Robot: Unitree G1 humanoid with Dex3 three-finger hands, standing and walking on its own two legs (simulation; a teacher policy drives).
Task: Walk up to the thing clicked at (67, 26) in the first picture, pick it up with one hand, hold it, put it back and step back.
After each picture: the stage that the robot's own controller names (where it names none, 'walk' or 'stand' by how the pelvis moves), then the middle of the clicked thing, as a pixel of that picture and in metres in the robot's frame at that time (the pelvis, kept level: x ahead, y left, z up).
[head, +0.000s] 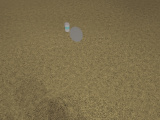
stand; (67, 27) +1.78 +0.22 -0.72
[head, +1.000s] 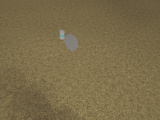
walk; (61, 34) +1.64 +0.22 -0.72
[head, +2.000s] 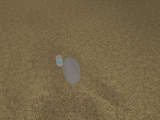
walk; (59, 60) +1.05 +0.24 -0.71
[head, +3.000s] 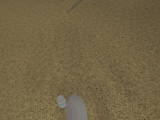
walk; (61, 101) +0.62 +0.25 -0.70
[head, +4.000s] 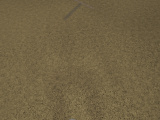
stand; out of the picture +0.38 +0.21 -0.71
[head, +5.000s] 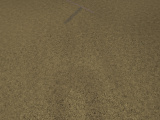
walk; out of the picture +0.37 +0.22 -0.72
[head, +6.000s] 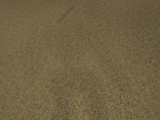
walk; out of the picture +0.38 +0.25 -0.71
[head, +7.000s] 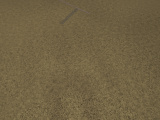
walk; out of the picture +0.40 +0.22 -0.72
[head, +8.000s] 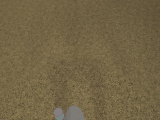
walk; (58, 114) +0.39 +0.17 -0.67
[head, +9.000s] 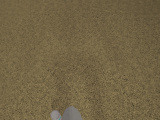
stand; (56, 116) +0.36 +0.22 -0.69
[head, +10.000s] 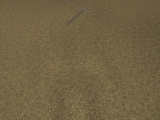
stand; out of the picture +0.39 +0.21 -0.72
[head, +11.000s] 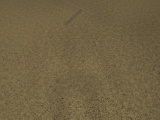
stand; out of the picture +0.41 +0.22 -0.72
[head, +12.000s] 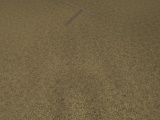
stand; out of the picture +0.40 +0.22 -0.73
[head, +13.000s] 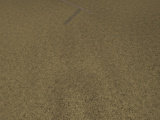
stand; out of the picture +0.40 +0.23 -0.73
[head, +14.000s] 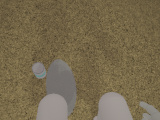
go down; (39, 70) +0.46 +0.21 -0.42
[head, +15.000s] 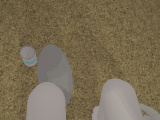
go down; (29, 56) +0.49 +0.22 -0.31
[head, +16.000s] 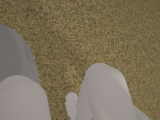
close in; out of the picture +0.47 +0.27 -0.23
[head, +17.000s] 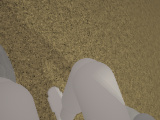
close; out of the picture +0.46 +0.29 -0.23
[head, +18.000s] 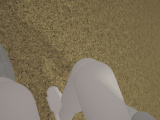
lift; out of the picture +0.45 +0.28 -0.24
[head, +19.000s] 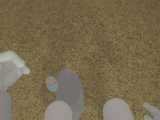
close; (51, 83) +0.45 +0.19 -0.46
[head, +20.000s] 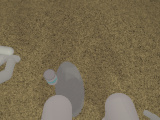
lift; (51, 77) +0.46 +0.19 -0.42
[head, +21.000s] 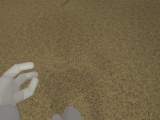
hold; out of the picture +0.40 +0.18 -0.65
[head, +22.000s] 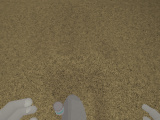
hold; (58, 108) +0.41 +0.18 -0.59
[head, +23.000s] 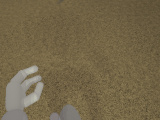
stand; (55, 119) +0.39 +0.19 -0.65
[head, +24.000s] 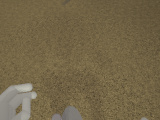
stand; out of the picture +0.39 +0.18 -0.63
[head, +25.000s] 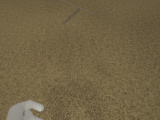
crouch; out of the picture +0.39 +0.18 -0.66
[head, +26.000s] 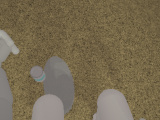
crouch; (38, 74) +0.45 +0.20 -0.41
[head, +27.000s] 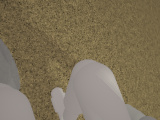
lower; out of the picture +0.45 +0.27 -0.23
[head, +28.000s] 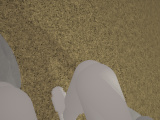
lower; out of the picture +0.45 +0.28 -0.24
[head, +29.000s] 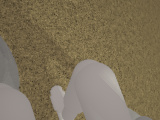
lower; out of the picture +0.45 +0.28 -0.24
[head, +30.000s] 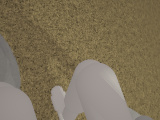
lower; out of the picture +0.45 +0.28 -0.24
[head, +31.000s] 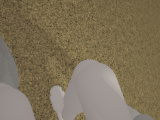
open; out of the picture +0.46 +0.28 -0.24
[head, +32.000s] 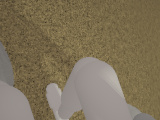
rise; out of the picture +0.44 +0.27 -0.24
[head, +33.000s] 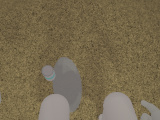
walk; (48, 73) +0.46 +0.19 -0.43
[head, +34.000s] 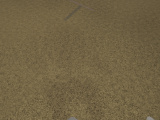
stand; out of the picture +0.39 +0.17 -0.66
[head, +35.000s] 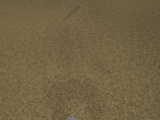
stand; out of the picture +0.40 +0.18 -0.66
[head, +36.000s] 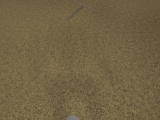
stand; out of the picture +0.41 +0.18 -0.68
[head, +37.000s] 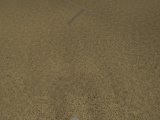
stand; out of the picture +0.41 +0.19 -0.72
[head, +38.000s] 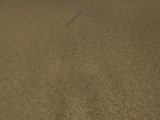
stand; out of the picture +0.38 +0.20 -0.73
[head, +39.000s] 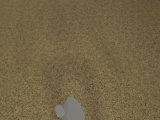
walk; (59, 110) +0.41 +0.16 -0.70
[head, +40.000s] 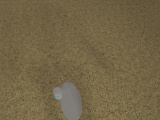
walk; (57, 93) +0.55 +0.18 -0.71
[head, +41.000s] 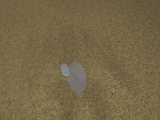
walk; (65, 69) +0.82 +0.24 -0.70
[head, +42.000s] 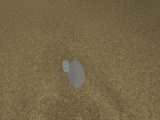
stand; (65, 66) +1.01 +0.20 -0.71
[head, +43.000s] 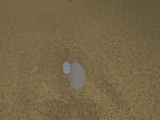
stand; (66, 67) +1.01 +0.19 -0.73
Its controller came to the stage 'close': yes
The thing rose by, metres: 0.01
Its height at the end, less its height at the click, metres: +0.00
